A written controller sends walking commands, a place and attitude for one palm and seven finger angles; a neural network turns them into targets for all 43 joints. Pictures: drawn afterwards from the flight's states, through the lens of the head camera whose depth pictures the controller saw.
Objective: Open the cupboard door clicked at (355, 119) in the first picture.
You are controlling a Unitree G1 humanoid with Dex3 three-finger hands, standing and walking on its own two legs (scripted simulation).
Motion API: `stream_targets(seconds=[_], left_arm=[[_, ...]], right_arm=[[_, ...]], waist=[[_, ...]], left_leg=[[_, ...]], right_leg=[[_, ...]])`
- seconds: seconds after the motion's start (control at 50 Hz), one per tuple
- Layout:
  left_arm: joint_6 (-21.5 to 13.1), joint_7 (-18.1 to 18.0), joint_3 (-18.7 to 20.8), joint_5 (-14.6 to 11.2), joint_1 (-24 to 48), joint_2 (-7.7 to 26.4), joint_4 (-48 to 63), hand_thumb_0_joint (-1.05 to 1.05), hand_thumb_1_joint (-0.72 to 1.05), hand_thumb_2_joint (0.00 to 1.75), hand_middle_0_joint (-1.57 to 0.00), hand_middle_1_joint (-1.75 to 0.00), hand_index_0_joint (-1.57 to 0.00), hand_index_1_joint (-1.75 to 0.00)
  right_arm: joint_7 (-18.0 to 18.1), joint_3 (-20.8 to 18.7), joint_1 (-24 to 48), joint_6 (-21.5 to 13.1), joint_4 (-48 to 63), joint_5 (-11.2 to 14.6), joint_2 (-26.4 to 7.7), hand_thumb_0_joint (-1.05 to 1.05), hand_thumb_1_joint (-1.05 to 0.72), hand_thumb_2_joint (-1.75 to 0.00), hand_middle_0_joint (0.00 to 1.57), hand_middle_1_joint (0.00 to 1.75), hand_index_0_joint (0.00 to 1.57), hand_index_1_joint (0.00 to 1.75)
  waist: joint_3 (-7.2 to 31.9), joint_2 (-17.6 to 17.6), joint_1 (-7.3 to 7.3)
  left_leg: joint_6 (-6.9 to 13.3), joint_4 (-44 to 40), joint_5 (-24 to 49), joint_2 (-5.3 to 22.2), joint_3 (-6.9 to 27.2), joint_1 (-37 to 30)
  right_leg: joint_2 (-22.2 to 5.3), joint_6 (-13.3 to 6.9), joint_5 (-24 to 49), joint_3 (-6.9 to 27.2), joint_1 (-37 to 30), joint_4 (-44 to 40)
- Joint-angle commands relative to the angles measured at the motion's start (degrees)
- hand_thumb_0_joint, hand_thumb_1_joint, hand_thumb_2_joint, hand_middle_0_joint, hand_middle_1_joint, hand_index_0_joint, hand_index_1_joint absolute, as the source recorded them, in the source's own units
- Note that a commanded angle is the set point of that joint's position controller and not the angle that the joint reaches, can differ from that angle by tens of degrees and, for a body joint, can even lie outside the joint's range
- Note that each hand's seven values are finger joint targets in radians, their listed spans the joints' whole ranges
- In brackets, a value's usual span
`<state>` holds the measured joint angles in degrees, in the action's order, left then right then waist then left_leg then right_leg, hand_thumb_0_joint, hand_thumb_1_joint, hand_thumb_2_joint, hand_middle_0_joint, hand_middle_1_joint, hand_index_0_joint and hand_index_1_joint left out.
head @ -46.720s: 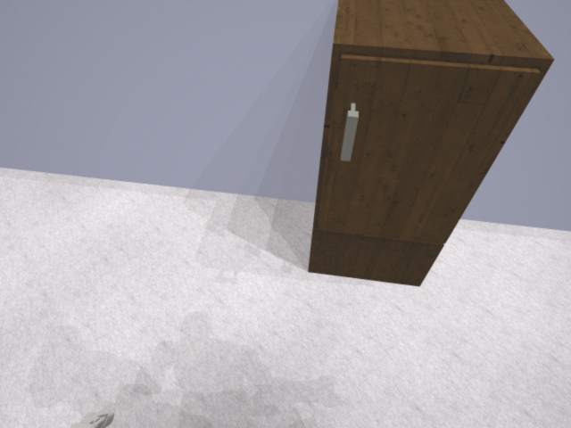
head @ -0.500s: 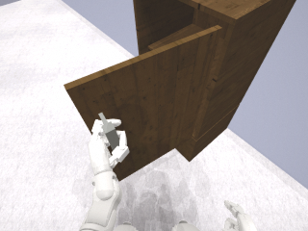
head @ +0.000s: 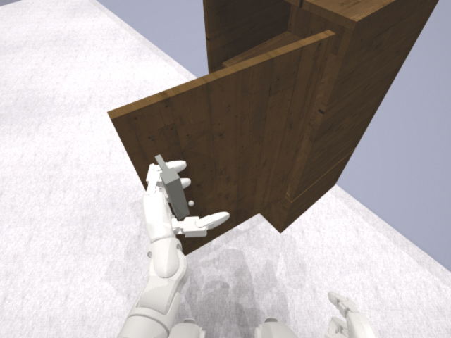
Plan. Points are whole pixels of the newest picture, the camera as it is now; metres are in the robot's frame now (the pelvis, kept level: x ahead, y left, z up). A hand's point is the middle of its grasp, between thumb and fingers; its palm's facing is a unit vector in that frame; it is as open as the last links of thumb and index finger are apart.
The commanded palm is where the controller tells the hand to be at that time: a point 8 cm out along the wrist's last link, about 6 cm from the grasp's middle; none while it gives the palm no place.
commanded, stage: open thumb and fingers to let go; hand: left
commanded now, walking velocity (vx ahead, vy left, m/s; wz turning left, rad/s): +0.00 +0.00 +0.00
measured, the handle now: (171, 187) +0.37 +0.12 +0.04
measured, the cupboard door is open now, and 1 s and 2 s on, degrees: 81 84 82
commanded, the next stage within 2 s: slide the hand sideways off the handle in 0.32 s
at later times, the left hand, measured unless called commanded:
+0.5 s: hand (188, 212) +0.32 +0.08 +0.04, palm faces +0.14 -0.99 -0.06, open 14.7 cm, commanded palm +0.29 +0.12 +0.04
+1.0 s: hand (174, 236) +0.28 +0.10 +0.04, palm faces -0.18 -0.98 -0.03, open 16.1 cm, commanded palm +0.26 +0.17 +0.04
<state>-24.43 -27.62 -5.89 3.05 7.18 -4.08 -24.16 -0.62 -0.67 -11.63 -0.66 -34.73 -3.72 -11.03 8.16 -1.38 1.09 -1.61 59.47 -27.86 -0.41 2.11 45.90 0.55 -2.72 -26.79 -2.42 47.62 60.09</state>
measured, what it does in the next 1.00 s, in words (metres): stands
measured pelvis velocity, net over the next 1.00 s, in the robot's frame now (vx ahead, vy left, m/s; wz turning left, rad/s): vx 0.00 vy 0.02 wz -0.02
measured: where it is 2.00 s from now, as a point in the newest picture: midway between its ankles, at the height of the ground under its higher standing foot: outside the picture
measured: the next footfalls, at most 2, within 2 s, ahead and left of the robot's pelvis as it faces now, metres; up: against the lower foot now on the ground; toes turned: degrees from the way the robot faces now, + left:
none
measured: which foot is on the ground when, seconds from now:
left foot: down 0.00-1.00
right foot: down 0.00-1.00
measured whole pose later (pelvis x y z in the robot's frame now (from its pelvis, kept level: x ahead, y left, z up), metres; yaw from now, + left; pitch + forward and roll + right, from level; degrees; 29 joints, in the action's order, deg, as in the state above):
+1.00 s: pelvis +0.00 +0.02 -0.01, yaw -1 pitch +13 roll +0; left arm -21.0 2.4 -7.1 -4.2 -5.2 6.2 -8.6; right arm 0.1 1.0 -13.1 -0.4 -27.6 0.4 -12.2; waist 6.8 -1.2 1.2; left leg 0.5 63.3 -30.0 -0.8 0.5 46.6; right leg 0.2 -0.7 -27.7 -0.8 48.1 62.5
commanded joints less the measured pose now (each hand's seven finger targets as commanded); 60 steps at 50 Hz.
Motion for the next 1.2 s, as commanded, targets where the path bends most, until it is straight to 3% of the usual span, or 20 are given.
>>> stream_targets(seconds=[0.0, 0.2, 0.28, 0.4, 0.42, 0.44, 0.46, 0.5, 0.52, 0.56, 0.6, 0.64, 0.66, 0.7, 0.72, 0.8, 0.88, 0.96, 1.12, 1.18], left_arm=[[-3.11, -0.9, -0.86, 1.2, 14.32, -0.35, 12.37, 0.0, -0.5, 0.3, -0.27, -1.0, -0.27, -1.0], [-1.89, -2.56, -1.32, 0.93, 15.2, -1.71, 11.48, 0.0, -0.5, 0.3, -0.18, -0.5, -0.18, -0.5], [-1.68, -3.25, -3.51, 1.31, 16.19, -3.94, 12.33, 0.0, -0.5, 0.3, -0.15, -0.3, -0.15, -0.3], [-0.83, -4.33, -4.63, 1.66, 16.85, -4.93, 12.6, 0.0, -0.5, 0.3, -0.15, -0.3, -0.15, -0.3], [-2.43, 7.61, -14.91, 9.66, 15.41, 1.97, 13.22, 0.0, -0.5, 0.3, -0.15, -0.3, -0.15, -0.3], [-4.32, 13.92, -10.09, 7.46, 17.92, 5.96, 15.93, 0.0, -0.5, 0.3, -0.15, -0.3, -0.15, -0.3], [-5.17, 18.83, -10.2, 6.2, 17.7, 7.3, 17.78, 0.0, -0.5, 0.3, -0.15, -0.3, -0.15, -0.3], [-4.47, 28.18, -11.83, 1.34, 16.5, 6.69, 18.04, 0.0, -0.5, 0.3, -0.15, -0.3, -0.15, -0.3], [-3.18, 31.3, -10.66, -2.85, 15.48, 6.08, 17.49, 0.0, -0.5, 0.3, -0.15, -0.3, -0.15, -0.3], [-0.57, 33.75, -9.44, -9.49, 14.43, 3.45, 18.64, 0.0, -0.5, 0.3, -0.15, -0.3, -0.15, -0.3], [0.9, 32.15, -4.48, -11.94, 10.61, 5.44, 18.35, 0.0, -0.5, 0.3, -0.15, -0.3, -0.15, -0.3], [1.06, 29.85, -2.86, -11.34, 9.27, 6.26, 19.88, 0.0, -0.5, 0.3, -0.15, -0.3, -0.15, -0.3], [0.62, 28.67, -0.9, -10.2, 7.82, 8.69, 20.34, 0.0, -0.5, 0.3, -0.15, -0.3, -0.15, -0.3], [-0.43, 27.09, -0.14, -8.19, 5.38, 9.35, 21.32, 0.0, -0.5, 0.3, -0.15, -0.3, -0.15, -0.3], [-0.7, 26.92, -1.35, -7.73, 4.53, 8.33, 21.83, 0.0, -0.5, 0.3, -0.15, -0.3, -0.15, -0.3], [-1.1, 26.78, 1.04, -7.08, 1.55, 11.13, 24.73, 0.0, -0.5, 0.3, -0.15, -0.3, -0.15, -0.3], [-0.36, 28.08, 3.44, -7.78, -3.83, 13.46, 27.57, 0.0, -0.5, 0.3, -0.15, -0.3, -0.15, -0.3], [0.18, 30.0, 4.04, -9.31, -3.98, 14.21, 29.18, 0.0, -0.5, 0.3, -0.15, -0.3, -0.15, -0.3], [0.16, 34.93, 5.51, -11.98, -12.16, 15.99, 34.33, 0.0, -0.5, 0.3, -0.15, -0.3, -0.15, -0.3], [0.65, 36.68, 6.85, -12.97, -17.29, 16.93, 34.53, 0.0, -0.5, 0.3, -0.15, -0.3, -0.15, -0.3]], right_arm=[[0.24, -1.78, 2.19, -2.5, 7.94, -0.29, -5.6, 0.0, -0.9, -0.9, 0.2, 0.3, 0.2, 0.3], [0.28, -1.57, 2.72, -2.1, 8.02, -0.27, -5.58, 0.0, -0.9, -0.9, 0.2, 0.3, 0.2, 0.3], [0.1, -1.68, 2.9, -2.18, 7.96, -0.19, -5.52, 0.0, -0.9, -0.9, 0.2, 0.3, 0.2, 0.3], [-0.14, -1.64, 2.89, -2.14, 7.92, -0.22, -5.51, 0.0, -0.9, -0.9, 0.2, 0.3, 0.2, 0.3], [-0.07, -1.76, -0.59, -1.76, 6.51, 0.07, -7.46, 0.0, -0.9, -0.9, 0.2, 0.3, 0.2, 0.3], [0.35, -2.15, -0.95, -1.62, 8.11, 0.72, -7.4, 0.0, -0.9, -0.9, 0.2, 0.3, 0.2, 0.3], [0.69, -2.09, -0.83, -1.5, 8.82, 1.15, -7.7, 0.0, -0.9, -0.9, 0.2, 0.3, 0.2, 0.3], [1.23, -1.66, -0.34, -1.95, 10.28, 2.79, -7.72, 0.0, -0.9, -0.9, 0.2, 0.3, 0.2, 0.3], [1.57, -1.24, -0.01, -2.2, 11.24, 3.58, -7.65, 0.0, -0.9, -0.9, 0.2, 0.3, 0.2, 0.3], [2.04, -0.51, 1.42, -2.91, 12.76, 4.81, -7.72, 0.0, -0.9, -0.9, 0.2, 0.3, 0.2, 0.3], [2.16, -0.59, 1.36, -3.36, 12.94, 4.88, -8.19, 0.0, -0.9, -0.9, 0.2, 0.3, 0.2, 0.3], [1.75, -0.58, 1.11, -3.65, 13.51, 4.49, -8.1, 0.0, -0.9, -0.9, 0.2, 0.3, 0.2, 0.3], [1.56, -0.75, 1.03, -3.7, 13.73, 4.23, -8.34, 0.0, -0.9, -0.9, 0.2, 0.3, 0.2, 0.3], [0.96, -0.97, 1.1, -3.6, 14.14, 3.82, -8.03, 0.0, -0.9, -0.9, 0.2, 0.3, 0.2, 0.3], [0.69, -0.89, 1.45, -3.58, 14.61, 3.79, -7.84, 0.0, -0.9, -0.9, 0.2, 0.3, 0.2, 0.3], [0.47, -1.09, 1.59, -3.13, 15.5, 3.64, -7.84, 0.0, -0.9, -0.9, 0.2, 0.3, 0.2, 0.3], [0.78, -1.09, 1.65, -2.65, 16.28, 3.85, -7.74, 0.0, -0.9, -0.9, 0.2, 0.3, 0.2, 0.3], [1.56, -0.97, 1.59, -2.91, 16.09, 4.13, -7.88, 0.0, -0.9, -0.9, 0.2, 0.3, 0.2, 0.3], [2.2, -1.23, 0.87, -4.79, 16.58, 4.49, -8.23, 0.0, -0.9, -0.9, 0.2, 0.3, 0.2, 0.3], [2.32, -1.24, 0.42, -5.19, 17.06, 4.57, -8.3, 0.0, -0.9, -0.9, 0.2, 0.3, 0.2, 0.3]], waist=[[16.28, 4.55, 0.52], [15.2, 5.15, 0.6], [16.39, 4.31, 1.05], [16.22, 4.54, 1.13], [14.77, 5.97, 5.81], [17.5, 4.83, 4.38], [19.03, 2.6, 3.88], [17.39, 1.0, 4.2], [15.17, 2.07, 4.03], [12.79, 1.41, 3.17], [12.35, 3.86, 1.4], [12.64, 4.39, 0.71], [13.1, 4.48, -0.03], [13.67, 4.74, -0.47], [12.78, 3.88, -0.25], [13.87, 2.81, -1.08], [14.37, 2.62, -1.68], [12.67, 3.42, -0.3], [15.03, 2.3, -0.18], [13.61, 3.5, -0.25]], left_leg=[[2.16, -6.38, 10.0, -1.07, -1.8, -4.97], [1.92, -7.01, 9.25, -0.86, -1.25, -5.17], [1.74, -7.06, 10.39, -0.55, -0.89, -6.7], [1.64, -7.22, 9.97, -0.57, -0.59, -6.64], [2.67, -5.46, 10.62, -0.28, -0.51, -8.27], [3.04, -4.86, 11.25, -0.67, -0.53, -7.61], [3.02, -4.85, 11.72, -0.72, -0.5, -8.5], [2.99, -5.85, 9.82, -0.84, 0.02, -10.23], [3.0, -6.87, 7.86, -0.84, 0.25, -9.72], [2.78, -8.57, 5.68, -0.9, 0.77, -9.64], [2.34, -9.12, 5.27, -0.77, 1.15, -8.62], [2.26, -8.79, 5.91, -0.95, 0.89, -7.53], [2.25, -8.35, 6.71, -1.0, 0.87, -6.86], [2.21, -7.53, 7.16, -0.91, 0.32, -6.42], [2.24, -7.33, 6.45, -0.95, 0.1, -6.01], [2.28, -6.59, 7.71, -0.99, -0.38, -5.35], [2.33, -6.04, 9.08, -1.05, -1.05, -4.7], [2.62, -5.16, 8.32, -1.08, -0.83, -3.79], [2.5, -3.55, 11.7, -1.24, -0.86, -4.25], [2.56, -2.88, 11.82, -1.31, -1.01, -2.81]], right_leg=[[-1.23, 1.07, 13.36, 1.8, -13.41, -10.36], [-0.71, 0.81, 11.17, 0.66, -11.98, -10.12], [-0.41, 0.61, 11.41, -0.16, -10.78, -9.22], [-0.37, 0.59, 10.58, -0.43, -10.4, -9.18], [-0.65, 0.42, 14.32, 1.13, -8.38, -8.6], [-1.32, 0.22, 16.23, 1.6, -10.1, -8.23], [-1.31, -0.04, 17.0, 2.07, -11.05, -7.62], [-1.02, 0.09, 14.4, 1.78, -9.91, -8.51], [-0.71, 0.27, 11.96, 1.32, -9.86, -9.56], [-0.29, 0.26, 7.93, 0.34, -9.47, -10.46], [-0.21, 0.45, 6.52, -0.52, -9.36, -9.92], [-0.41, 0.52, 6.74, -0.62, -9.64, -9.13], [-0.45, 0.38, 7.01, -0.39, -9.98, -8.48], [-0.59, 0.37, 7.32, 0.0, -9.66, -7.68], [-0.6, 0.38, 6.71, 0.07, -9.02, -7.65], [-0.47, 0.23, 8.29, 0.78, -10.23, -6.91], [-0.38, 0.38, 10.68, 1.46, -12.24, -6.97], [-0.16, 0.66, 10.25, 1.78, -11.48, -7.57], [-0.21, 1.01, 15.2, 1.63, -12.27, -6.18], [-0.19, 1.25, 15.85, 1.95, -12.56, -6.38]])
